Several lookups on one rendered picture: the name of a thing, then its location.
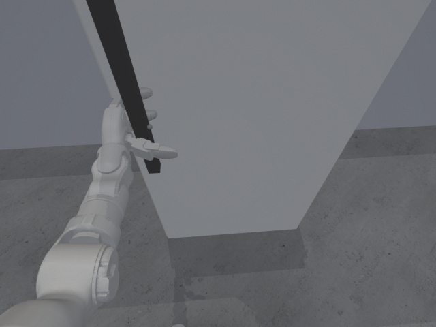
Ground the fridge door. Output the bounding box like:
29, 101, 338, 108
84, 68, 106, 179
74, 0, 431, 238

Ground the left robot forearm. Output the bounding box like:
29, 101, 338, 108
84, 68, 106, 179
36, 144, 134, 297

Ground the handle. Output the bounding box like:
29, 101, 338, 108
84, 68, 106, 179
86, 0, 161, 174

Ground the left robot hand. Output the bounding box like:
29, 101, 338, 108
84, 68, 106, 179
102, 87, 178, 161

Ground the robot left upper arm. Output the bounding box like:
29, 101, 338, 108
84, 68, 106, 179
0, 243, 119, 327

